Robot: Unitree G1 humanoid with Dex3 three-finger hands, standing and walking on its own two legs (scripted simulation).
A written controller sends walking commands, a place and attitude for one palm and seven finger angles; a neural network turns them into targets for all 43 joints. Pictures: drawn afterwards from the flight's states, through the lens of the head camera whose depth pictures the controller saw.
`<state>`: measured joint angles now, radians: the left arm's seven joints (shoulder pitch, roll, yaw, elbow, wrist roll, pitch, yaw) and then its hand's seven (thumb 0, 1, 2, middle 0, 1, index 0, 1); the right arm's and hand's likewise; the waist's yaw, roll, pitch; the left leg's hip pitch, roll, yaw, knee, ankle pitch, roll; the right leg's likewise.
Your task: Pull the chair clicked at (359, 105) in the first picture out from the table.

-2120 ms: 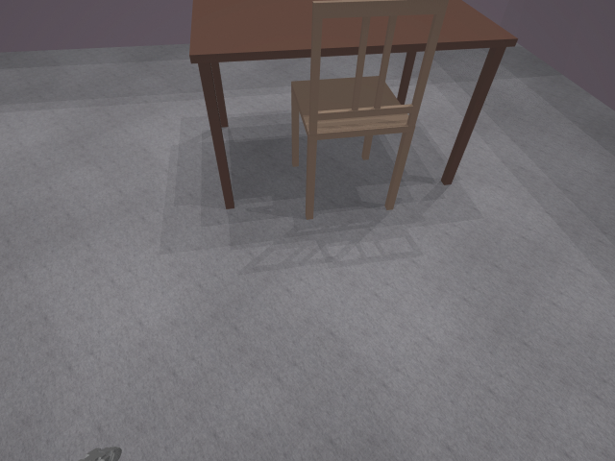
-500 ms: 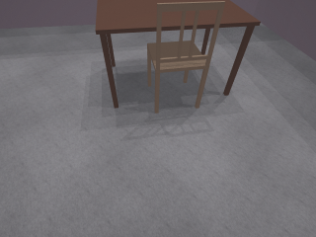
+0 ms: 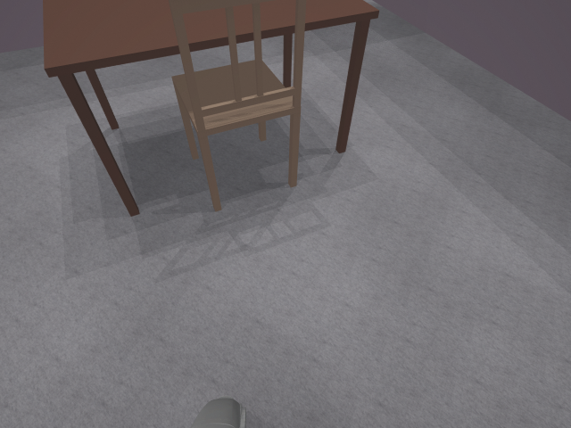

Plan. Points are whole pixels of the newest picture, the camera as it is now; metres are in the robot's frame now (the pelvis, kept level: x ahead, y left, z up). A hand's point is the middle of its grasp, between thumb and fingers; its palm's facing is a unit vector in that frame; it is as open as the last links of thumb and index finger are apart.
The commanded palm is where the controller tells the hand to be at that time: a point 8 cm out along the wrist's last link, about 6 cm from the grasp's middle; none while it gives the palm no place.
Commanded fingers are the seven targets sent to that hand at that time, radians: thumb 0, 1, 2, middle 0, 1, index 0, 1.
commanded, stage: walk to a spot facing it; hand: left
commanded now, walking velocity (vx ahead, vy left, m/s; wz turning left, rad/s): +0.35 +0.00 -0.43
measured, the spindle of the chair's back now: (234, 58) +1.18 +0.27 -0.07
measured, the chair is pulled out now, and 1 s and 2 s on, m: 0.00 0.00 0.00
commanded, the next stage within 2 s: turn to face it in 1.14 s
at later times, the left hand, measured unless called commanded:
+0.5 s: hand (178, 300) +0.36 +0.25 -0.16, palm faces -0.24 -0.95 -0.21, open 7.4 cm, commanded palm none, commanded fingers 0.00 0.90 0.90 -0.20 -0.30 -0.20 -0.30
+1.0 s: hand (270, 229) +0.55 +0.08 -0.17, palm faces -0.47 -0.85 -0.23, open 7.2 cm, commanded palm none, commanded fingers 0.00 0.90 0.90 -0.20 -0.30 -0.20 -0.30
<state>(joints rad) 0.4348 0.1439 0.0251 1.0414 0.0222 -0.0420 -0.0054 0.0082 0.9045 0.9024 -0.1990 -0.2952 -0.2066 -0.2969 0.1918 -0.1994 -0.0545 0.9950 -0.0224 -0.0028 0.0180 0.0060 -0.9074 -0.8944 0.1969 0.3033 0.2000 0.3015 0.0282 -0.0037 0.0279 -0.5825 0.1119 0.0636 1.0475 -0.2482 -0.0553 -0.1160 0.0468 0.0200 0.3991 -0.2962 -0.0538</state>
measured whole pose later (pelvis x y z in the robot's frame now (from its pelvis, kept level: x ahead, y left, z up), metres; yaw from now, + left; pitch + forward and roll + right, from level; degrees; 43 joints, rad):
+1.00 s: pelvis +0.39 -0.05 -0.01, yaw -30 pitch +1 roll +0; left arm 0.21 0.20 0.07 0.99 0.01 -0.04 0.01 -0.01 0.94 0.90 -0.20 -0.30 -0.21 -0.30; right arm 0.23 -0.16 -0.05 0.98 -0.03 -0.02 0.00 0.00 -0.91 -0.89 0.20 0.30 0.20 0.30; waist -0.04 0.01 0.05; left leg -0.57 0.17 0.06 1.12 -0.29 -0.05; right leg -0.26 0.06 -0.09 0.47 -0.23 -0.09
